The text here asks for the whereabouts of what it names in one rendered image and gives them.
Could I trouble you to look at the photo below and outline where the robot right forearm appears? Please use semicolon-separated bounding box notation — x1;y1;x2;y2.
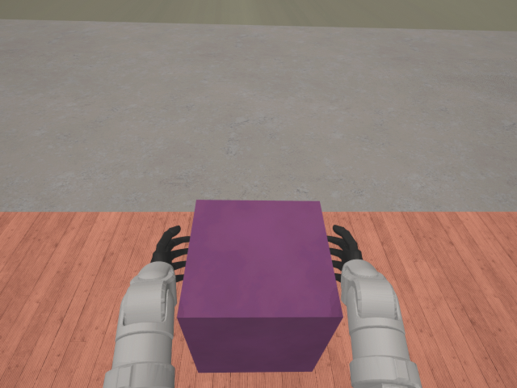
341;259;422;388

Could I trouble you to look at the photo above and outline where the robot left forearm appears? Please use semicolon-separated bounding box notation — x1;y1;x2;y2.
103;261;177;388

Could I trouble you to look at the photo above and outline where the robot left hand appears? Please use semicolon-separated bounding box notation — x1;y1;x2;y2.
150;226;191;282

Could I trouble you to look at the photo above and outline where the robot right hand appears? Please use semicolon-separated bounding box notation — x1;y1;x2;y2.
327;225;363;283

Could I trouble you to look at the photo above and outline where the carton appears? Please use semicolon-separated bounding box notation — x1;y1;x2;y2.
177;200;343;373

